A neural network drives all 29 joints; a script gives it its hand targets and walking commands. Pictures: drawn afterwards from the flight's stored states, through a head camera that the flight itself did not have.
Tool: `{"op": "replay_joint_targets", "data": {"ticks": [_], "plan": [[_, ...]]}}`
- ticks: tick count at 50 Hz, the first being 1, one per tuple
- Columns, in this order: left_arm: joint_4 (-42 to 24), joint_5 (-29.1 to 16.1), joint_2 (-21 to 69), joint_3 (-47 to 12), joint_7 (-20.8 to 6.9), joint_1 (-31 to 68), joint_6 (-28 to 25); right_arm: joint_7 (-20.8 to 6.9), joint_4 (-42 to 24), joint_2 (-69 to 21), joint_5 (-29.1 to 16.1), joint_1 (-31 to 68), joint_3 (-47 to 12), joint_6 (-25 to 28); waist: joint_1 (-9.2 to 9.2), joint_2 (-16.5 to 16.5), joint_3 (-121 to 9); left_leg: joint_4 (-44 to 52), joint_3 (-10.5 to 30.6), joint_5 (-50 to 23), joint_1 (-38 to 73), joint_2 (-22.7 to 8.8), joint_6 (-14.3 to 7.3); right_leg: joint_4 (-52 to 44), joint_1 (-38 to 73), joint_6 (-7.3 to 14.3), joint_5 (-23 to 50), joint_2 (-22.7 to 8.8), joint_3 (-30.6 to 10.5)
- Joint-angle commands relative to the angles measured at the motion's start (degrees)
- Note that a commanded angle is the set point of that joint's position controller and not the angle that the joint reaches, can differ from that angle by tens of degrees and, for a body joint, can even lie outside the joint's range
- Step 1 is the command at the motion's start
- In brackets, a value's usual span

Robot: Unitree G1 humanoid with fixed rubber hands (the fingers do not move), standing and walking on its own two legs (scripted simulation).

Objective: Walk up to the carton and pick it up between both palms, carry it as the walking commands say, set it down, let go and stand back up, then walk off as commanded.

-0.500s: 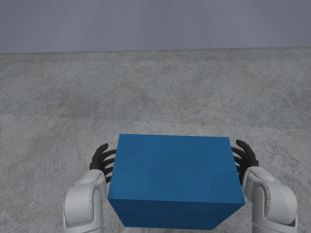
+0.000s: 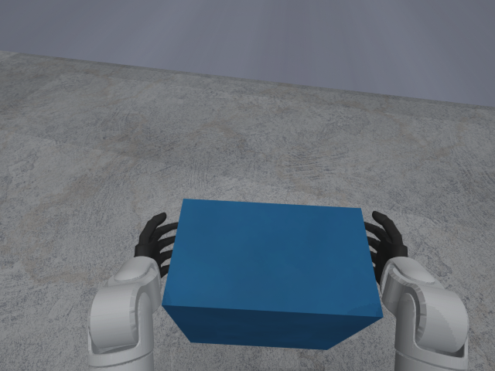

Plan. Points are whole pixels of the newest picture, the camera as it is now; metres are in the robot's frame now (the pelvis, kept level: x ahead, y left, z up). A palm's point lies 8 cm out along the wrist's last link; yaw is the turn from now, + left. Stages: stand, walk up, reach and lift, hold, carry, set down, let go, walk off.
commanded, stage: carry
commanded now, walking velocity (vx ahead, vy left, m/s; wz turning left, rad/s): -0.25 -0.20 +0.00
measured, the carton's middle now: (264, 284) +0.26 +0.02 +0.01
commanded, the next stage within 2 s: none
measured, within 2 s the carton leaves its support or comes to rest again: neither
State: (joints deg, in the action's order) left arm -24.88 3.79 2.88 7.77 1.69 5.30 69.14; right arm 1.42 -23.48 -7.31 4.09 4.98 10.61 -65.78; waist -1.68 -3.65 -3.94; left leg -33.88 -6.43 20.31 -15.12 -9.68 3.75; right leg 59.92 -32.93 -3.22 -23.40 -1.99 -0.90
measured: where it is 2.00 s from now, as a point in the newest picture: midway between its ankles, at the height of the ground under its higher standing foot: outside the picture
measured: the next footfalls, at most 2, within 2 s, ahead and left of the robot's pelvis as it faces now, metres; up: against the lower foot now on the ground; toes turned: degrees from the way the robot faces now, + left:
right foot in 0.08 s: +0.02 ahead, -0.22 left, +0.00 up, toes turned -4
left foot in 0.32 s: -0.06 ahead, -0.03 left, +0.00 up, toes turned +9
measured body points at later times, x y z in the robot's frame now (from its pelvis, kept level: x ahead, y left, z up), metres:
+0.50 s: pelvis -0.20 -0.13 +0.00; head -0.17 -0.07 +0.44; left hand +0.06 +0.05 +0.04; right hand +0.07 -0.29 +0.08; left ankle -0.10 -0.04 -0.73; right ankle -0.20 -0.30 -0.63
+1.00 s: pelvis -0.41 -0.29 +0.01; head -0.41 -0.34 +0.46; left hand -0.13 -0.15 +0.13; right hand -0.14 -0.49 +0.09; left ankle -0.51 -0.14 -0.62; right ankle -0.33 -0.33 -0.73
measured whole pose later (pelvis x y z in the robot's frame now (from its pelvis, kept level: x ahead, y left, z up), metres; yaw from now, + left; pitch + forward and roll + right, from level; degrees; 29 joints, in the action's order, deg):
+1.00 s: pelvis -0.41 -0.29 +0.01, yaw -1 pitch +5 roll +4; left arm -27.4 6.6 7.1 9.5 1.2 6.8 66.4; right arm 0.0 -24.6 -6.4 3.7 8.6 12.2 -65.0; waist 2.1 -2.3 -5.6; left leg -69.2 -0.9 20.0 -27.4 0.8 4.1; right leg 24.0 -24.3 5.7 -4.9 -0.7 7.9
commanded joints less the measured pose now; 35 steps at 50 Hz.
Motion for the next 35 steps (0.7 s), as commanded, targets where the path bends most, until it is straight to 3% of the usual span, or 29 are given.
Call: {"op": "replay_joint_targets", "data": {"ticks": [1,2,3,4,5,6,7,8,9,11,12,13,14,15,16,17,18,19,20,21,22,24,25,28,30,32,33,34,35], "plan": [[7.68,-20.61,46.07,-36.37,-15.52,16.33,-2.01,-10.55,-1.03,-37.83,-14.84,18.01,-44.59,-1.99,1.7,6.44,-15.07,-7.94,-0.48,-25.35,-0.67,-4.2,-1.06,-32.83,21.68,1.47,36.98,-1.34,1.5],[3.9,-21.6,46.39,-37.93,-15.56,19.55,-2.78,-10.77,-2.63,-39.12,-14.99,18.71,-45.24,-1.34,1.55,18.02,-19.01,-16.94,-1.58,4.33,-9.89,0.51,1.58,-31.28,30.61,5.77,70.79,-9.87,-7.93],[3.99,-20.67,47.74,-37.87,-15.18,20.74,-3.27,-11.6,-0.67,-40.95,-14.9,19.79,-44.55,-1.31,1.31,25.08,-19.61,-27.25,0.03,22.45,-15.02,4.72,1.95,-26.67,31.9,10.64,91.5,-15.7,-10.6],[3.14,-20.42,48.44,-38.79,-15.28,22.75,-3.74,-11.68,-0.56,-42.82,-15.59,23.12,-45.36,-0.8,1.06,22.09,-18.88,-31.39,1.85,22.95,-16.37,4.69,1.29,-27.04,31.59,11.99,90.44,-17.45,-8.67],[0.14,-21.01,48.4,-40.12,-15.0,26.16,-3.65,-11.93,1.78,-44.46,-16.16,22.03,-44.95,-0.96,0.91,15.14,-17.86,-33.6,2.98,20.55,-17.41,5.05,1.69,-27.84,31.52,11.67,82.71,-17.1,-6.76],[-3.75,-21.46,49.39,-40.69,-14.91,29.49,-4.56,-12.37,-1.72,-45.43,-17.95,24.39,-45.73,-0.18,0.72,18.47,-17.83,-28.67,2.29,17.72,-21.75,4.89,2.5,-27.48,33.45,12.81,74.2,-14.73,-3.43],[-6.73,-21.6,48.98,-41.87,-14.35,32.43,-4.72,-12.81,1.03,-46.92,-18.45,23.37,-45.88,-0.35,0.92,14.67,-16.82,-28.63,0.83,16.32,-20.92,5.9,2.29,-27.19,32.19,12.57,75.37,-13.99,-3.84],[-8.11,-20.99,49.31,-42.64,-13.59,31.67,-5.29,-13.71,-0.06,-48.78,-20.87,28.35,-46.94,-0.32,0.87,16.35,-19.02,-26.37,0.22,13.51,-15.47,6.56,1.33,-27.85,26.02,11.64,69.05,-13.25,-4.11],[-11.89,-19.26,48.13,-42.56,-12.44,30.37,-6.06,-14.62,-2.03,-50.61,-23.87,29.13,-48.44,0.02,0.9,18.42,-19.93,-22.23,-0.18,8.83,-11.27,6.59,1.33,-28.47,22.98,10.83,57.01,-10.76,-3.72],[-14.42,-19.01,49.61,-42.5,-11.12,30.86,-6.38,-15.29,-8.96,-50.31,-27.65,33.25,-50.53,0.57,1.77,16.94,-19.85,-12.83,-0.1,0.28,-3.77,6.36,-0.25,-28.88,16.25,9.33,39.77,-9.95,-1.29],[-13.12,-18.63,51.11,-42.44,-10.79,30.17,-6.09,-15.06,-10.82,-50.54,-27.61,33.51,-50.38,0.98,2.66,10.29,-23.28,-3.78,1.37,-7.07,1.86,5.09,-1.37,-24.74,15.75,7.52,35.42,-8.86,1.9],[-11.45,-18.35,50.85,-43.0,-10.84,27.19,-5.69,-14.63,-10.65,-48.06,-25.71,28.84,-48.97,1.33,3.59,-0.6,-20.77,6.65,10.1,-15.39,5.54,-0.97,-3.35,-19.81,8.3,5.39,20.13,-4.32,4.33],[-13.0,-18.25,48.99,-42.57,-10.85,26.44,-5.72,-14.55,-7.46,-47.18,-24.57,23.6,-47.3,1.23,3.09,-16.68,-21.62,11.41,26.37,-32.2,8.82,-13.46,-8.62,-8.36,1.01,4.18,-3.5,1.9,5.02],[-9.77,-17.93,50.38,-42.45,-11.13,25.88,-5.54,-14.48,-8.84,-47.11,-24.63,25.3,-47.29,1.8,3.16,-16.46,-18.13,12.43,30.43,-40.26,6.0,-19.77,-13.55,4.81,-1.78,4.45,-9.87,3.63,-3.78],[-5.66,-15.96,48.51,-41.13,-10.85,18.7,-4.87,-14.52,-6.73,-46.09,-23.15,19.34,-46.09,0.96,2.69,-10.42,-18.04,11.61,26.03,-37.66,6.7,-20.43,-13.31,11.34,-3.77,4.73,-7.51,2.2,-7.48],[-6.12,-16.67,47.7,-41.69,-10.46,19.52,-5.0,-14.31,-7.24,-45.47,-22.7,19.28,-45.81,0.99,2.64,-7.89,-17.44,13.26,22.19,-28.95,8.49,-18.98,-10.77,11.0,-7.21,4.39,-4.98,1.83,-6.56],[-8.77,-18.09,48.38,-43.79,-10.57,24.26,-5.06,-14.72,-5.6,-46.88,-21.85,19.19,-45.04,0.88,2.39,-8.52,-16.15,15.53,21.38,-15.95,4.88,-16.76,-9.38,13.55,-7.5,4.58,-2.64,1.16,-6.3],[-4.91,-18.85,48.99,-44.74,-11.22,21.56,-4.52,-14.3,-5.21,-45.52,-20.6,16.97,-44.88,0.81,2.27,-5.39,-15.6,15.39,19.67,-9.89,4.59,-13.81,-9.35,14.7,-6.65,4.31,-0.36,0.77,-5.37],[-7.94,-21.14,48.77,-46.32,-11.87,26.88,-4.73,-14.05,-3.61,-46.14,-20.12,17.39,-44.49,0.9,2.53,-3.96,-16.97,14.78,20.55,-7.56,3.65,-12.66,-10.36,15.97,-5.13,3.65,-0.07,1.09,-5.06],[-10.11,-21.57,48.33,-46.82,-12.05,27.54,-4.4,-13.8,-2.3,-45.8,-18.56,14.62,-43.5,0.59,2.52,-3.98,-14.85,15.26,17.43,-8.96,2.26,-11.88,-9.53,13.25,-4.92,3.08,1.23,0.64,-3.5],[-11.57,-21.96,48.0,-47.36,-12.21,29.08,-4.68,-13.66,-4.72,-45.64,-19.36,18.28,-44.59,0.95,2.27,-4.21,-15.76,14.94,15.32,-6.64,3.34,-10.55,-9.52,8.97,-3.85,2.26,2.12,0.5,-1.73],[-9.98,-20.55,48.27,-47.2,-11.58,26.71,-4.58,-14.08,-4.72,-45.23,-19.51,17.81,-42.8,0.47,1.79,-9.32,-16.85,14.63,10.47,-5.6,5.79,-7.56,-6.65,2.76,-1.88,1.69,2.85,1.81,2.12],[-11.08,-21.46,48.51,-47.4,-11.57,27.06,-4.8,-14.31,-6.01,-44.57,-19.89,17.06,-43.59,0.32,1.97,-8.04,-16.02,15.73,12.45,-4.64,7.67,-9.31,-6.37,1.69,-2.69,1.39,0.6,3.11,2.97],[-6.04,-21.44,50.19,-45.74,-12.03,23.95,-3.51,-13.21,-8.9,-42.53,-18.64,18.86,-44.19,0.01,2.43,-7.58,-16.09,17.12,12.22,-2.52,6.88,-9.04,-6.36,-8.97,2.51,0.74,-5.77,3.5,5.25],[-2.49,-21.14,49.05,-45.23,-12.46,22.8,-2.57,-12.94,-5.72,-40.78,-16.49,18.5,-43.18,-0.88,1.82,-15.1,-14.3,23.28,8.37,9.41,-0.34,-8.44,-0.89,-19.08,12.15,1.57,-10.02,5.72,10.37],[-1.65,-20.16,48.18,-43.98,-12.36,20.55,-1.51,-13.47,-1.62,-41.28,-15.75,13.95,-42.8,-2.53,1.49,-20.01,-13.31,26.09,6.02,13.31,-3.94,-7.18,3.52,-32.45,19.99,3.14,-7.81,8.43,14.23],[1.87,-18.31,46.38,-42.19,-12.16,20.79,-1.03,-14.11,6.06,-42.17,-14.86,11.03,-41.89,-3.63,1.15,-20.52,-12.21,26.26,4.15,15.38,-7.25,-4.24,6.48,-35.02,24.9,4.07,-8.12,9.02,14.24],[0.17,-18.74,47.64,-41.9,-12.62,23.47,-1.62,-14.58,3.13,-43.2,-16.46,15.94,-43.97,-3.14,0.91,-12.33,-11.96,17.31,-0.06,13.93,-9.86,-2.11,6.85,-41.63,25.82,4.84,-8.85,4.82,8.92],[2.55,-18.34,49.13,-41.86,-12.75,21.25,-1.46,-14.68,0.52,-40.59,-15.86,17.51,-44.4,-3.22,0.06,12.1,-10.97,-10.72,-7.34,15.36,-13.55,5.85,5.94,-51.16,17.07,9.79,-18.54,-11.15,-14.76]]}}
